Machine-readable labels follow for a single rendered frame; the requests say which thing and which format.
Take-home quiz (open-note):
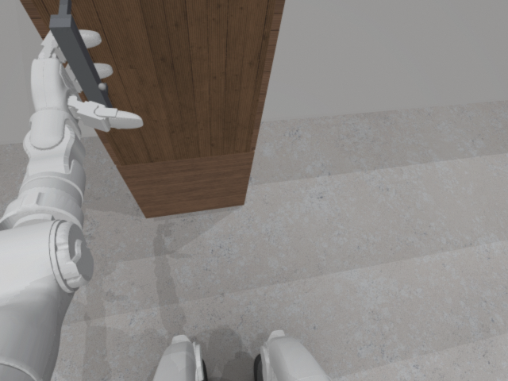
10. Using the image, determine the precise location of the robot right thigh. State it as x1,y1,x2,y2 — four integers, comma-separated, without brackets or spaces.
260,336,332,381

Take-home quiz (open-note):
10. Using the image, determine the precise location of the cupboard door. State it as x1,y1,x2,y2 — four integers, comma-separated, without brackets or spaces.
32,0,276,166

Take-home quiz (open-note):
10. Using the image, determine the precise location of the left robot upper arm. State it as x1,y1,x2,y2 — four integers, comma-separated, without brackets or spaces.
0,220,94,381

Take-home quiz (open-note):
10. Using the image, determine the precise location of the handle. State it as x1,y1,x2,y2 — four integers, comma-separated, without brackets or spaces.
49,0,113,108

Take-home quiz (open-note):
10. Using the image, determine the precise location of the left robot hand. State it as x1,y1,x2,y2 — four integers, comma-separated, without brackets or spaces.
31,29,144,132

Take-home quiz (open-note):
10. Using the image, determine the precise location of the robot left thigh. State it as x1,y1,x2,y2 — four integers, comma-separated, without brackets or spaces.
153,341,204,381

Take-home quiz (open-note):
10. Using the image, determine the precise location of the robot thigh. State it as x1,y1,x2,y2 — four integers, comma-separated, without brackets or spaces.
153,341,204,381
260,336,332,381

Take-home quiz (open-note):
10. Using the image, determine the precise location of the robot left forearm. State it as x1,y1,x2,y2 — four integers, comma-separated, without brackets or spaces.
0,110,86,231

